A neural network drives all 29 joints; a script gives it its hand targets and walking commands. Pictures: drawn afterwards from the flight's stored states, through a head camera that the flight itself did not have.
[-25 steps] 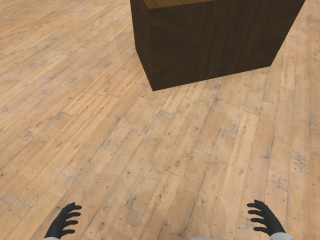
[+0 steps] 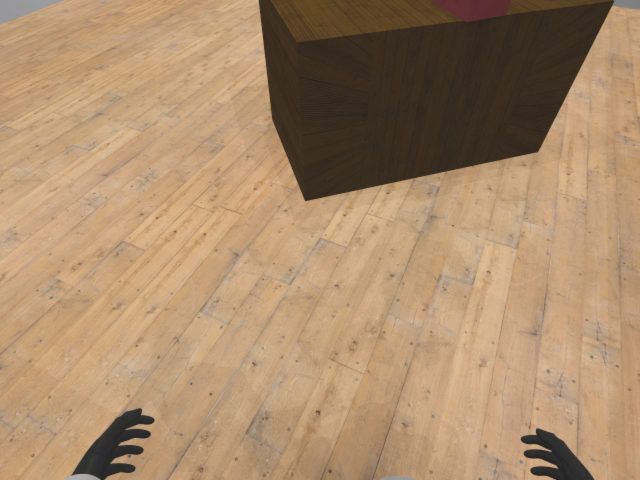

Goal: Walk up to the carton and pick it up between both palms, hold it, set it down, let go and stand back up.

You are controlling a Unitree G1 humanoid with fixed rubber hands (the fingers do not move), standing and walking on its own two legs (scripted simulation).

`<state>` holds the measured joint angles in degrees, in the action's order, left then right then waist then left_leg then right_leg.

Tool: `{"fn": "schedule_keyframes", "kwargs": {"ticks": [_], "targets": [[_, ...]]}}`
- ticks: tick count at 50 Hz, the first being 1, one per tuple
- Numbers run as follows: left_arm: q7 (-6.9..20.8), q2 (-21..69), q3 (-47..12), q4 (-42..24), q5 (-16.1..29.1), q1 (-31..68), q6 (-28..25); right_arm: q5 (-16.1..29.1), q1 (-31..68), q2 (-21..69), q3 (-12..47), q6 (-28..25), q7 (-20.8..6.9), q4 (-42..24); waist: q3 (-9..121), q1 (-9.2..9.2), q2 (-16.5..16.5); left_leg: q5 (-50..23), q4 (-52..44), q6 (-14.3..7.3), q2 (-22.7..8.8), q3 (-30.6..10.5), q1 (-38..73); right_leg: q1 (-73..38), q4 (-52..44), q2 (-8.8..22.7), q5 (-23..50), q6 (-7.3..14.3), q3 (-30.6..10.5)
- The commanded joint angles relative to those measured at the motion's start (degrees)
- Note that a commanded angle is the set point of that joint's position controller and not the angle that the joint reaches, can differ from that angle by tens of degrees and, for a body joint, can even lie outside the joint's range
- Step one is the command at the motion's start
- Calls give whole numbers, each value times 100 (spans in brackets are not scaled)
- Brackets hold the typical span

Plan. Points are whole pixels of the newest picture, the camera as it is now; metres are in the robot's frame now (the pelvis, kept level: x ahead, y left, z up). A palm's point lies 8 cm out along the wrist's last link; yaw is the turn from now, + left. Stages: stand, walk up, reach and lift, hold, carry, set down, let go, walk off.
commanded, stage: walk up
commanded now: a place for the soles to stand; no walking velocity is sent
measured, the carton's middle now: out of the picture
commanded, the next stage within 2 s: none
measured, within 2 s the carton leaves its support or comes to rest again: neither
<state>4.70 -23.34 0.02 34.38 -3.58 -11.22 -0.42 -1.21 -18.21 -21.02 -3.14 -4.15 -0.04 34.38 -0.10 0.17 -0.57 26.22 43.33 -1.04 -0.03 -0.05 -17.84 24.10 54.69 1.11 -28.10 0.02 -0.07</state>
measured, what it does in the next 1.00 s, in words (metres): walks ahead: right foot, then left foot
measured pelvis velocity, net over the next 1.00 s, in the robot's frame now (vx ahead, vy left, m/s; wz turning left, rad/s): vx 0.30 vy -0.14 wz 0.02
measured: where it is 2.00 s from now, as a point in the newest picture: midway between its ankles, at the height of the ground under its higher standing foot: (407, 372)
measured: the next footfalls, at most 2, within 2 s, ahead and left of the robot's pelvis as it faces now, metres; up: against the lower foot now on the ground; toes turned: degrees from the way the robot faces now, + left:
right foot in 0.12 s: +0.13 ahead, -0.17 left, +0.00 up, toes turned -2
left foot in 0.50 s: +0.24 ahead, +0.04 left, +0.00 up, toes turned +4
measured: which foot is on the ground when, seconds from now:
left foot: down 0.00-0.16, up 0.18-0.48, down 0.50-0.96, up 0.98-1.00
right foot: up 0.00-0.10, down 0.12-0.54, up 0.56-0.90, down 0.92-1.00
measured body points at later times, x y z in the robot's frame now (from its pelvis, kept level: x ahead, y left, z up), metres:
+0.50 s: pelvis +0.14 -0.07 +0.00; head +0.14 -0.04 +0.44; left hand +0.24 +0.24 -0.10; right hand +0.27 -0.41 -0.04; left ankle +0.20 +0.04 -0.71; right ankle +0.09 -0.17 -0.71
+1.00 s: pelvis +0.30 -0.14 -0.02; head +0.34 -0.13 +0.43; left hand +0.48 +0.16 -0.09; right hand +0.40 -0.49 -0.08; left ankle +0.21 +0.02 -0.68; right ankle +0.41 -0.26 -0.71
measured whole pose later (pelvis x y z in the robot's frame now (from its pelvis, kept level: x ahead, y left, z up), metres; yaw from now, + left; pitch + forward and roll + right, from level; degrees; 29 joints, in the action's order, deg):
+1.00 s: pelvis +0.30 -0.14 -0.02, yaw +1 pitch +1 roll +3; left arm 5.7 -27.4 0.6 34.4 -2.5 -9.0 -2.6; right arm -0.1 -23.0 -27.0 -3.9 -6.9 3.2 34.5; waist -2.9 -0.9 -5.0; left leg 32.2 58.4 1.1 -3.5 1.1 -19.4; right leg 36.3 51.5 3.5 -15.6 1.4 -0.4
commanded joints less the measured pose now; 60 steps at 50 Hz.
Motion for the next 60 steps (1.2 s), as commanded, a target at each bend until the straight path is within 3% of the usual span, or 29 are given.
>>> {"fn": "schedule_keyframes", "kwargs": {"ticks": [1,4,6,7,8,9,11,14,22,24,25,26,27,28,29,30,32,38,41,45,46,47,48,49,50,51,52,54,60], "targets": [[101,-1259,781,-787,19,979,-307,-55,-806,-2435,-846,-427,216,217,-100,-243,108,-114,-2191,-1659,-2222,-3331,1983,2912,232,594,-391,400,-835],[176,-1239,800,-729,115,711,-402,-7,-451,-2406,-801,-443,204,39,199,7,439,-1293,-1635,-1401,-1919,-2370,1113,1586,-975,534,-225,458,-636],[154,-1291,897,-285,113,-400,-441,75,201,-2198,-667,-407,169,-127,575,724,58,-1460,-569,-908,-1311,-1355,-650,-967,-1928,157,668,517,-372],[63,-1648,1052,17,46,-1351,-463,114,308,-1755,-495,-398,133,-234,922,1222,-1354,-1637,1173,-433,-583,-391,-2032,-2798,-2560,238,94,624,-881],[-19,-2147,1133,36,23,-1523,-437,150,74,-1179,-259,-406,141,-306,753,1118,-2859,788,2424,-27,329,258,-3386,-3210,-3427,1386,-393,841,-2856],[-11,-2259,1175,11,130,-1424,-353,178,253,-1648,-358,-316,226,-316,660,1075,-2178,812,2628,-91,187,48,-3798,-3214,-3944,1732,-1129,1200,-3599],[-15,-2027,1040,-172,246,-648,-291,163,98,-1973,-453,-247,208,23,-183,658,-1197,-106,2879,-55,-203,-207,-3142,-1572,-4235,1656,-2483,1025,-3404],[1,-1825,934,-218,226,-296,-305,190,-271,-2025,-558,-236,94,290,-806,290,-1158,-510,2338,78,-436,-7,-2410,-662,-4124,1366,-1766,1078,-2492],[53,-1919,928,-341,149,-618,-261,211,153,-1838,-481,-367,27,73,-973,512,-1058,-116,335,-27,-458,325,-1929,-890,-3750,1586,-146,1554,-1750],[68,-1805,859,-459,183,-261,-207,197,-458,-1744,-491,-459,64,225,-659,98,-934,-835,-825,-153,-239,566,-542,-380,-2911,1271,850,1350,-979],[58,-1517,755,-578,187,-19,-201,162,-1306,-1866,-585,-520,151,482,-175,-381,-486,-967,-1320,-290,85,487,1065,331,-1562,848,2072,1054,-413],[22,-1055,653,-661,203,-225,-246,70,-2235,-2294,-784,-552,266,682,594,-769,591,-708,-1560,-401,-461,-643,2432,1015,485,323,2400,664,63],[5,-761,592,-761,170,-506,-237,24,-2235,-2864,-869,-514,346,528,711,-583,1570,-423,-2144,-776,-1922,-3732,3025,2434,1419,-432,279,260,15],[-71,-1542,750,-805,93,-365,-143,156,-1906,-2944,-847,-436,373,337,938,-573,884,-536,-2234,-1434,-2497,-4860,3247,2817,1984,-163,-62,176,-470],[-127,-1732,735,-792,94,-101,-135,230,-1829,-2762,-802,-437,408,291,767,-537,412,-1847,-1890,-1721,-2551,-4531,3333,3117,2482,119,-27,105,-632],[-151,-1655,715,-727,110,75,-145,223,-1801,-2476,-718,-449,440,273,539,-497,-103,-3162,-1608,-1628,-2284,-3745,3025,3138,2599,251,20,89,-659],[-91,-1431,707,-700,79,201,-183,142,-1705,-2311,-613,-462,476,293,542,-387,-139,-4832,-1260,-1342,-1886,-2773,2643,2914,2478,361,262,129,-690],[74,-1199,652,-864,122,897,-89,99,-1342,-2454,-651,-527,492,268,97,-357,151,-4042,-1396,-1511,-1527,-2119,1384,2618,901,584,623,103,-443],[148,-1222,705,-788,181,954,-138,65,-1063,-2596,-695,-555,484,253,127,-311,307,-3655,-1427,-1335,-1571,-1934,730,1727,-100,636,1310,214,-340],[160,-1268,848,-467,181,271,-219,109,-561,-2575,-638,-523,437,234,534,196,330,-3195,-791,-980,-1610,-1611,87,48,-1275,556,1439,463,-275],[118,-1388,928,-264,139,-360,-280,129,-484,-2373,-551,-503,394,230,930,580,-149,-3609,297,-659,-1231,-968,-476,-1306,-1915,322,1375,583,-321],[38,-1782,1074,-63,34,-1068,-344,160,-745,-1897,-375,-501,344,264,1450,896,-1234,-2879,1822,-275,-735,-411,-1227,-2493,-2246,517,1121,672,-921],[-41,-2127,1125,-49,36,-1095,-359,126,-1114,-1452,-193,-506,312,282,1376,699,-2395,461,2646,73,-8,155,-2718,-3309,-2498,1608,1959,789,-2372],[-51,-2148,1124,-47,174,-1307,-311,144,-901,-1793,-290,-424,390,262,1265,841,-1909,818,3006,0,110,250,-3426,-3488,-3188,1952,1224,1172,-3364],[-47,-2031,1099,-124,263,-997,-267,157,-846,-2061,-379,-344,450,358,1036,760,-1481,317,3316,-51,-203,44,-3262,-2881,-3424,1952,172,1248,-3300],[-47,-1895,1045,-139,345,-641,-203,130,-619,-2152,-395,-301,432,432,466,616,-1139,-104,3272,-32,-339,-2,-2932,-1948,-3651,1707,-880,1005,-2954],[-41,-1870,992,-181,321,-378,-164,136,-589,-2166,-419,-285,393,450,32,471,-1135,-272,3130,2,-391,35,-2626,-1317,-3702,1532,-1265,978,-2656],[34,-1825,961,-200,255,-215,-145,151,-688,-2162,-478,-299,327,489,-287,325,-1148,-163,2785,2,-481,140,-2214,-730,-3673,1477,-1075,1246,-2327],[108,-1924,931,-327,136,-129,-64,167,-625,-2019,-486,-395,305,418,-461,340,-845,430,990,-135,-488,359,-1441,-268,-3358,1724,-607,1667,-1843]]}}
